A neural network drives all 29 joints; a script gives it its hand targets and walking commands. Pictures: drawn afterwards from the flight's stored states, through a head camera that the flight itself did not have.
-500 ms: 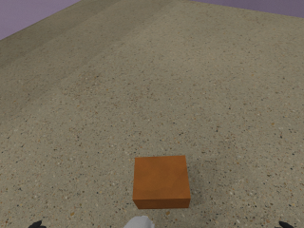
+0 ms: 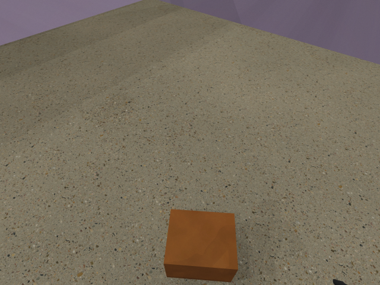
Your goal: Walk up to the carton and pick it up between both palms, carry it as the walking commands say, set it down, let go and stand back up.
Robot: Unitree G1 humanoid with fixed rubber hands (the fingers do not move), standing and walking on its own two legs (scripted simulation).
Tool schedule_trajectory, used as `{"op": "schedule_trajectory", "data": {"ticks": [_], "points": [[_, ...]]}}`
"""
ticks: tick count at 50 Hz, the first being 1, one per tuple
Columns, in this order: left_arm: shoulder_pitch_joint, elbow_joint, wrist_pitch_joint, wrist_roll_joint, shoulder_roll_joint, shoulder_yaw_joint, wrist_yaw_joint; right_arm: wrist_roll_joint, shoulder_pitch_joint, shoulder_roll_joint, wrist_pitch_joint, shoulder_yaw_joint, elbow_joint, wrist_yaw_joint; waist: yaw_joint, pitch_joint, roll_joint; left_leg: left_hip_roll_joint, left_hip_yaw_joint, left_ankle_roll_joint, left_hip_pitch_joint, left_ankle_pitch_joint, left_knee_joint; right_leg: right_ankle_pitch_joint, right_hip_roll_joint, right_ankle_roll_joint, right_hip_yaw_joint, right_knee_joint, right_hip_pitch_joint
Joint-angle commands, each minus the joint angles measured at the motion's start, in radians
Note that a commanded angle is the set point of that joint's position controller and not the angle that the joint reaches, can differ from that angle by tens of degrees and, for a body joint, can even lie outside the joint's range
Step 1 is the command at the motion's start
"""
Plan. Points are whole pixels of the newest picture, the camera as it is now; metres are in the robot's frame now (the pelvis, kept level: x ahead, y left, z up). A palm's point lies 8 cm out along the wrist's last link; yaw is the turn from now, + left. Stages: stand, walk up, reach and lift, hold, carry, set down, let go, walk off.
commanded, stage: walk up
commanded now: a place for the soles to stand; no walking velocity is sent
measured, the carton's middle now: (200, 245) +0.44 -0.02 -0.65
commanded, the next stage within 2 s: stand in 0.86 s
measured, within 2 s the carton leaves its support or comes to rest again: neither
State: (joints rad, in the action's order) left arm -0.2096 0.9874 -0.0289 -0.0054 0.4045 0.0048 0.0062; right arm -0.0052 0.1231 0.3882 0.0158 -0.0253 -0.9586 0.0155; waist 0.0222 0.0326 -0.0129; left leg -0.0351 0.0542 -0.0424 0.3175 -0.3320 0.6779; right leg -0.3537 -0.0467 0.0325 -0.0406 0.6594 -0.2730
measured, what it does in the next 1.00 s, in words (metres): stands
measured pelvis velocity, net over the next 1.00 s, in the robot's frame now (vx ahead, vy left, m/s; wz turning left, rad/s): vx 0.00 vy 0.00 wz -0.04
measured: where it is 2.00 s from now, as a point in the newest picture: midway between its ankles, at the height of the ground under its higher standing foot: outside the picture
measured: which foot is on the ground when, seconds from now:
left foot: down 0.00-1.00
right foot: down 0.00-1.00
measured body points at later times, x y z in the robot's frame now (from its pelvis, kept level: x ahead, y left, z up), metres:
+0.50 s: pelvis +0.01 +0.01 +0.02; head +0.02 +0.01 +0.47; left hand +0.13 +0.32 -0.10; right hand +0.11 -0.31 -0.10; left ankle +0.02 +0.15 -0.72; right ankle +0.00 -0.14 -0.72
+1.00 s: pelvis +0.00 +0.00 +0.02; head +0.01 +0.00 +0.47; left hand +0.10 +0.31 -0.10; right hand +0.09 -0.31 -0.10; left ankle +0.02 +0.15 -0.72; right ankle +0.00 -0.14 -0.72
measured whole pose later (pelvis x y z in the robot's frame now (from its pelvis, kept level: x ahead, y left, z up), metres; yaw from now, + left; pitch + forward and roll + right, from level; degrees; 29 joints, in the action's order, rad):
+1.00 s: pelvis +0.00 +0.00 +0.02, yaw -2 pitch -2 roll +0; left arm -0.08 1.14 -0.01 -0.01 0.37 0.01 0.01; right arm -0.01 0.07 0.38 0.01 -0.02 -1.11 0.01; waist 0.01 0.04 0.01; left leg -0.05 0.01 -0.04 0.15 -0.17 0.36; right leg -0.20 -0.04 0.03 -0.01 0.37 -0.14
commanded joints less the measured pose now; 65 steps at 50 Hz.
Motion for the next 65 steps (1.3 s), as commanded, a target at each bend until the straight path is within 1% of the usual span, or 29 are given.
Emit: {"op": "schedule_trajectory", "data": {"ticks": [1, 4, 8, 13, 15, 20, 21, 22, 23, 24, 25, 27, 28, 34, 38, 41, 46, 48, 50, 51, 53, 54, 55, 57, 58, 59, 61, 62, 65], "points": [[0.058, -0.029, -0.026, 0.008, 0.211, 0.048, -0.015, 0.01, -0.074, 0.21, 0.022, -0.039, 0.024, -0.017, -0.014, -0.086, 0.057, -0.077, 0.069, 0.104, -0.086, 0.305, -0.145, 0.295, -0.076, -0.072, 0.1, -0.155, 0.046], [0.099, -0.016, -0.025, 0.006, 0.204, 0.042, -0.015, 0.012, -0.092, 0.204, 0.018, -0.037, 0.005, -0.017, -0.018, -0.101, 0.03, -0.079, 0.058, 0.098, -0.092, 0.297, -0.172, 0.303, -0.084, -0.07, 0.102, -0.18, 0.071], [0.118, 0.006, -0.02, 0.006, 0.196, 0.035, -0.016, 0.012, -0.114, 0.199, 0.017, -0.036, -0.017, -0.018, -0.015, -0.139, 0.007, -0.091, 0.052, 0.098, -0.132, 0.368, -0.199, 0.356, -0.085, -0.061, 0.093, -0.196, 0.123], [0.162, 0.027, -0.013, 0.006, 0.189, 0.031, -0.017, 0.007, -0.137, 0.202, 0.012, -0.039, -0.048, -0.015, -0.019, -0.103, -0.002, -0.09, 0.036, 0.088, -0.136, 0.349, -0.249, 0.34, -0.087, -0.055, 0.091, -0.232, 0.124], [0.162, 0.033, -0.013, 0.004, 0.186, 0.031, -0.015, 0.004, -0.153, 0.198, 0.011, -0.037, -0.055, -0.012, -0.009, -0.098, -0.006, -0.085, 0.03, 0.084, -0.135, 0.315, -0.27, 0.325, -0.087, -0.054, 0.09, -0.254, 0.131], [0.18, 0.051, -0.007, 0.003, 0.187, 0.032, -0.014, 0.002, -0.16, 0.191, 0.01, -0.036, -0.074, -0.01, -0.009, -0.097, 0.028, -0.089, 0.029, 0.081, -0.151, 0.277, -0.325, 0.274, -0.083, -0.048, 0.086, -0.288, 0.149], [0.183, 0.051, -0.007, 0.002, 0.187, 0.028, -0.013, 0.002, -0.157, 0.193, 0.011, -0.036, -0.074, -0.009, -0.008, -0.088, 0.003, -0.087, 0.029, 0.08, -0.147, 0.266, -0.328, 0.28, -0.085, -0.046, 0.086, -0.3, 0.149], [0.19, 0.058, -0.008, 0.003, 0.185, 0.027, -0.011, 0.003, -0.155, 0.19, 0.011, -0.034, -0.081, -0.008, -0.011, -0.097, 0.017, -0.086, 0.025, 0.076, -0.161, 0.255, -0.343, 0.28, -0.086, -0.046, 0.095, -0.303, 0.151], [0.191, 0.057, -0.007, 0.002, 0.184, 0.03, -0.012, 0.004, -0.148, 0.186, 0.011, -0.033, -0.082, -0.007, -0.011, -0.09, 0.005, -0.089, 0.03, 0.075, -0.161, 0.259, -0.344, 0.266, -0.083, -0.042, 0.086, -0.308, 0.146], [0.193, 0.061, -0.005, 0.002, 0.176, 0.027, -0.01, 0.002, -0.144, 0.19, 0.01, -0.034, -0.088, -0.007, -0.011, -0.09, 0.033, -0.091, 0.03, 0.077, -0.158, 0.235, -0.361, 0.254, -0.084, -0.04, 0.088, -0.309, 0.153], [0.202, 0.067, -0.006, 0.001, 0.178, 0.026, -0.011, 0.001, -0.14, 0.189, 0.01, -0.037, -0.087, -0.008, -0.021, -0.07, 0.018, -0.089, 0.025, 0.072, -0.155, 0.232, -0.359, 0.247, -0.078, -0.04, 0.085, -0.318, 0.136], [0.197, 0.071, -0.008, -0.002, 0.178, 0.027, -0.01, -0.001, -0.145, 0.188, 0.008, -0.035, -0.09, -0.006, -0.017, -0.077, 0.036, -0.087, 0.018, 0.072, -0.158, 0.216, -0.365, 0.241, -0.081, -0.043, 0.093, -0.326, 0.141], [0.2, 0.073, -0.007, -0.001, 0.179, 0.029, -0.01, 0.001, -0.14, 0.185, 0.007, -0.034, -0.093, -0.007, -0.014, -0.074, 0.023, -0.088, 0.025, 0.073, -0.151, 0.191, -0.371, 0.228, -0.083, -0.041, 0.099, -0.335, 0.139], [0.195, 0.084, 0.003, -0.002, 0.167, 0.03, -0.003, 0.001, -0.127, 0.187, 0.017, -0.03, -0.096, -0.012, -0.012, -0.076, 0.034, -0.096, 0.02, 0.072, -0.167, 0.238, -0.38, 0.24, -0.08, -0.043, 0.087, -0.34, 0.147], [0.192, 0.091, 0.006, -0.001, 0.165, 0.033, 0.0, -0.001, -0.113, 0.187, 0.017, -0.034, -0.095, -0.012, -0.014, -0.083, 0.043, -0.096, 0.013, 0.068, -0.179, 0.216, -0.387, 0.216, -0.08, -0.042, 0.088, -0.349, 0.141], [0.193, 0.089, 0.006, -0.004, 0.167, 0.037, -0.002, -0.002, -0.109, 0.185, 0.016, -0.034, -0.099, -0.012, -0.017, -0.064, 0.008, -0.09, 0.013, 0.068, -0.176, 0.205, -0.381, 0.199, -0.081, -0.041, 0.091, -0.362, 0.128], [0.195, 0.091, 0.005, -0.004, 0.166, 0.039, -0.003, -0.001, -0.094, 0.18, 0.013, -0.033, -0.098, -0.014, -0.027, -0.057, -0.003, -0.088, -0.003, 0.062, -0.198, 0.24, -0.376, 0.216, -0.082, -0.041, 0.094, -0.377, 0.114], [0.193, 0.088, 0.004, -0.002, 0.165, 0.041, -0.002, 0.0, -0.101, 0.177, 0.013, -0.03, -0.095, -0.014, -0.018, -0.067, 0.005, -0.087, -0.001, 0.063, -0.205, 0.234, -0.372, 0.203, -0.086, -0.042, 0.103, -0.377, 0.111], [0.19, 0.084, 0.006, -0.001, 0.163, 0.04, -0.003, 0.0, -0.1, 0.179, 0.012, -0.032, -0.096, -0.014, -0.017, -0.06, -0.017, -0.09, -0.002, 0.064, -0.202, 0.212, -0.375, 0.198, -0.083, -0.039, 0.105, -0.382, 0.109], [0.192, 0.083, 0.005, -0.002, 0.164, 0.041, -0.003, -0.002, -0.096, 0.177, 0.011, -0.032, -0.096, -0.013, -0.022, -0.069, 0.006, -0.088, -0.005, 0.061, -0.203, 0.212, -0.376, 0.19, -0.084, -0.04, 0.111, -0.378, 0.109], [0.197, 0.079, 0.005, -0.003, 0.165, 0.042, -0.002, -0.002, -0.097, 0.176, 0.012, -0.033, -0.096, -0.013, -0.02, -0.063, -0.017, -0.09, -0.003, 0.062, -0.2, 0.212, -0.374, 0.186, -0.086, -0.042, 0.11, -0.382, 0.112], [0.436, -0.272, 0.053, 0.017, 0.024, 0.092, 0.045, -0.012, -0.311, 0.071, -0.048, -0.109, 0.254, 0.017, -0.014, 0.071, -0.017, 0.087, -0.13, 0.012, -0.015, -0.033, -0.256, -0.057, 0.074, -0.04, 0.019, -0.249, -0.088], [0.353, -0.452, 0.103, -0.036, 0.061, 0.14, 0.056, -0.055, -0.231, 0.067, -0.092, -0.1, 0.357, 0.029, -0.004, 0.1, -0.016, 0.098, -0.146, 0.026, -0.076, -0.036, -0.245, -0.098, 0.076, -0.032, -0.004, -0.272, -0.071], [0.305, -0.446, 0.158, -0.009, 0.094, 0.144, 0.063, -0.055, -0.233, 0.098, -0.136, -0.079, 0.395, 0.042, 0.03, 0.07, -0.059, 0.095, -0.153, 0.043, -0.158, -0.01, -0.213, -0.115, 0.071, -0.016, -0.002, -0.277, -0.053], [0.276, -0.449, 0.194, 0.004, 0.1, 0.151, 0.066, -0.065, -0.243, 0.153, -0.165, -0.123, 0.424, 0.052, 0.003, 0.056, -0.031, 0.085, -0.161, 0.028, -0.147, 0.023, -0.193, -0.108, 0.072, -0.027, -0.028, -0.261, -0.092], [0.24, -0.447, 0.236, 0.002, 0.105, 0.169, 0.068, -0.056, -0.205, 0.161, -0.196, -0.135, 0.411, 0.054, 0.02, 0.049, 0.0, 0.093, -0.185, 0.004, -0.148, 0.062, -0.189, -0.096, 0.073, -0.032, -0.053, -0.254, -0.1], [0.164, -0.437, 0.284, -0.026, 0.097, 0.195, 0.066, -0.066, -0.118, 0.134, -0.244, -0.159, 0.424, 0.052, 0.02, -0.041, 0.003, 0.1, -0.172, 0.014, -0.152, 0.056, -0.212, -0.021, 0.107, -0.014, -0.051, -0.218, -0.019], [0.132, -0.419, 0.292, -0.051, 0.094, 0.211, 0.068, -0.088, -0.09, 0.127, -0.25, -0.17, 0.437, 0.048, 0.018, -0.029, -0.008, 0.114, -0.171, 0.008, -0.17, 0.088, -0.19, -0.001, 0.11, -0.013, -0.04, -0.221, -0.051], [0.146, -0.488, 0.29, -0.054, 0.055, 0.234, 0.068, -0.081, -0.105, 0.091, -0.255, -0.155, 0.45, 0.064, 0.034, -0.065, 0.045, 0.094, -0.137, -0.01, -0.134, 0.176, -0.148, 0.074, 0.119, -0.004, -0.024, -0.153, -0.055]]}}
